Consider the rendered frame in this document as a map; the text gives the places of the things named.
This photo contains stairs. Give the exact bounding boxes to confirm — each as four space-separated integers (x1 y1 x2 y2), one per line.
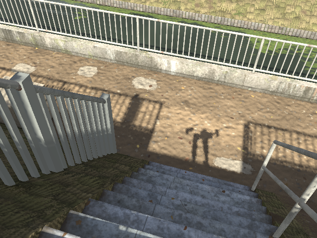
38 161 278 238

